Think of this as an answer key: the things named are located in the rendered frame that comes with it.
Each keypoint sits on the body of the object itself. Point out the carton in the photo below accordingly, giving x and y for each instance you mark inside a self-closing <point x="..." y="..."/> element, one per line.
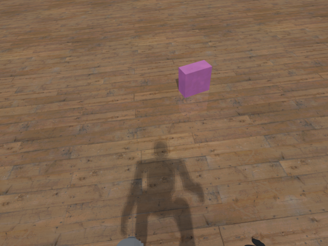
<point x="194" y="78"/>

